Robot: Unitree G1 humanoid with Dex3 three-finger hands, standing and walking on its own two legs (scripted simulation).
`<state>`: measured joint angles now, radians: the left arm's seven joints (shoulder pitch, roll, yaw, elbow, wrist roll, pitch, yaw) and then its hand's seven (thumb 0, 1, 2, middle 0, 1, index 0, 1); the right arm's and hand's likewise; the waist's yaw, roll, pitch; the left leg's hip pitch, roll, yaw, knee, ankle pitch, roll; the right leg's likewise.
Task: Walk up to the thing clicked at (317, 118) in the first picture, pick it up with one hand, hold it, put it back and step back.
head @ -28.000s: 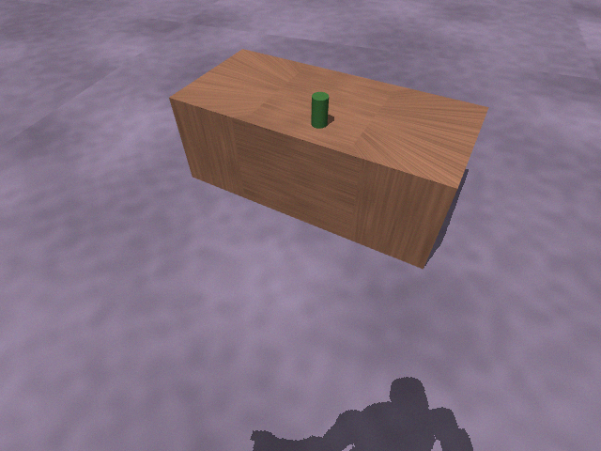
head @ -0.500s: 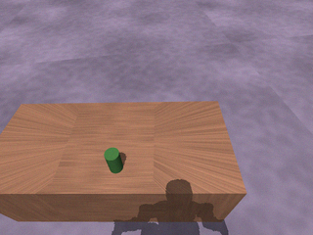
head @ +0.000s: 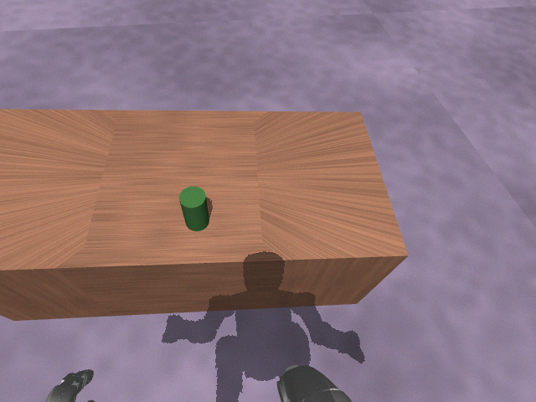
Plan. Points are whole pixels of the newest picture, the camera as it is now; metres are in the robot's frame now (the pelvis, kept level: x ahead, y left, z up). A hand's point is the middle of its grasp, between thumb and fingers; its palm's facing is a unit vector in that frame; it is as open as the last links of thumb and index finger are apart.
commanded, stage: step back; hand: left
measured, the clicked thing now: (195, 209) +0.57 +0.15 -0.26
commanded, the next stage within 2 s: none
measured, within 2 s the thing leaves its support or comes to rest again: neither
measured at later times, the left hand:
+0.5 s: hand out of the picture +0.02 +0.24 -0.14, palm faces -0.04 -0.91 -0.41, open 7.3 cm
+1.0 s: hand out of the picture -0.18 +0.23 -0.17, palm faces -0.08 -0.91 -0.41, open 7.3 cm
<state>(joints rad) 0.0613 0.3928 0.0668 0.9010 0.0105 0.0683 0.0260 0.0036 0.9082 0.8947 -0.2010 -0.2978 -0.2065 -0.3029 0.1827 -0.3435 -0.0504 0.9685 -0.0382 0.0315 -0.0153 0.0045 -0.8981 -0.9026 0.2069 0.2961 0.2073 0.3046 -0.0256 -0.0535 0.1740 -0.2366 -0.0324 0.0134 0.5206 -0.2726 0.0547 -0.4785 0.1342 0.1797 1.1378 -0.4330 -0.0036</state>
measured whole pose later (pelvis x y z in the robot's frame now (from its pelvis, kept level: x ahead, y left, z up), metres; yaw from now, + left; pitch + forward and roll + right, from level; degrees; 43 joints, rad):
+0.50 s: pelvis -0.12 -0.01 +0.00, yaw -2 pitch -1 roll +2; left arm 0.12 0.35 0.07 0.80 0.04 0.05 0.01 0.01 0.90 0.89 -0.20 -0.30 -0.21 -0.30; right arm 0.12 -0.41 -0.04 0.89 0.00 0.03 -0.03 0.00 -0.90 -0.90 0.21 0.30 0.21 0.30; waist 0.02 0.00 0.16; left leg -0.33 -0.09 -0.11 0.99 -0.52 -0.03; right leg -0.33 0.02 0.06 0.55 -0.20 -0.03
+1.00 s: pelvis -0.27 -0.04 -0.02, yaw -5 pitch -3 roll -1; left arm 0.19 0.39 0.10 0.87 0.03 0.06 0.00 0.01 0.91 0.89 -0.20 -0.30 -0.21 -0.30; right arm 0.07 -0.41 -0.05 0.80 -0.03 0.03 -0.01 0.00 -0.90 -0.90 0.21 0.30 0.21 0.30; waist 0.02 0.03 0.21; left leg -0.40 0.10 -0.02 0.68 -0.23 -0.03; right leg -0.20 0.04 0.06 0.64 -0.40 0.01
